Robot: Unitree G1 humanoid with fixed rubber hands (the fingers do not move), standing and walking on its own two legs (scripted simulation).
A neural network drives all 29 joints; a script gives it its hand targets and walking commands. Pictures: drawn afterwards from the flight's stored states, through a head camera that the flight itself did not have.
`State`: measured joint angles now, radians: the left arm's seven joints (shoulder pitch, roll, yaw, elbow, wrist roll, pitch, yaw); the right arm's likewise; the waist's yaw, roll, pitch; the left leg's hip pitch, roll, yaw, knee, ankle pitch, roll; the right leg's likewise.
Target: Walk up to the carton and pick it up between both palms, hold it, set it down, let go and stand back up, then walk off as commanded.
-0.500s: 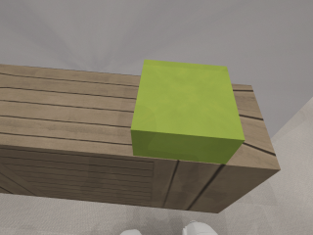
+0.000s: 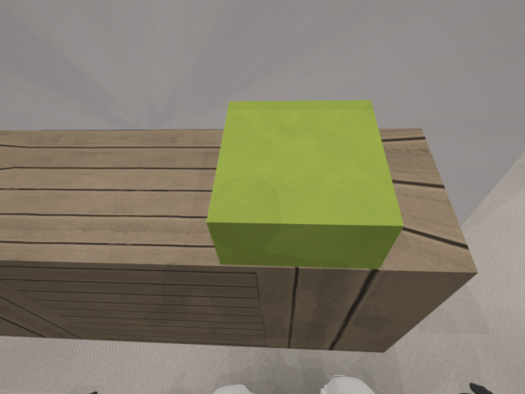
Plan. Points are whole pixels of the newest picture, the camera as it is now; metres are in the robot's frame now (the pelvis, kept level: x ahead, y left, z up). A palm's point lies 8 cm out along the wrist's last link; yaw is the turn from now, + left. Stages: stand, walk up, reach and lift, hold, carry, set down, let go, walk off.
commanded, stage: walk up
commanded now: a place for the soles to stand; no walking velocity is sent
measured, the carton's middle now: (298, 179) +0.50 -0.05 -0.01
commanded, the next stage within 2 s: reach and lift in 1.94 s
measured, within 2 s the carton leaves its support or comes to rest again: neither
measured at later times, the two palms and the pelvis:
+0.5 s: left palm out of the picture +0.09 +0.30 -0.09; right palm out of the picture +0.09 -0.34 -0.10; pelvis +0.01 -0.02 +0.00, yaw +0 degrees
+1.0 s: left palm out of the picture +0.11 +0.28 -0.09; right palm out of the picture +0.09 -0.35 -0.09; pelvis +0.01 -0.03 +0.00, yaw -1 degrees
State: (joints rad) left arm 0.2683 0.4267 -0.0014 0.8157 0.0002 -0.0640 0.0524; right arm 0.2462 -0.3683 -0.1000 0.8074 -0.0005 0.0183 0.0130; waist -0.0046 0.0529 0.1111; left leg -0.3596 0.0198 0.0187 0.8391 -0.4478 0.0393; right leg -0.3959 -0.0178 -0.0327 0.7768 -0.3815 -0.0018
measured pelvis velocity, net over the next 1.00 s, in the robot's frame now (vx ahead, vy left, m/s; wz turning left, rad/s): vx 0.01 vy -0.03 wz -0.02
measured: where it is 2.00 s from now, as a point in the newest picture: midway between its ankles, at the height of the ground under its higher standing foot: outside the picture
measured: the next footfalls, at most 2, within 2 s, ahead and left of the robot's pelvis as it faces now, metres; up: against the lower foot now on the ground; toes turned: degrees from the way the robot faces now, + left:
none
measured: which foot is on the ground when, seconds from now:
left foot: down 0.00-1.00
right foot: down 0.00-1.00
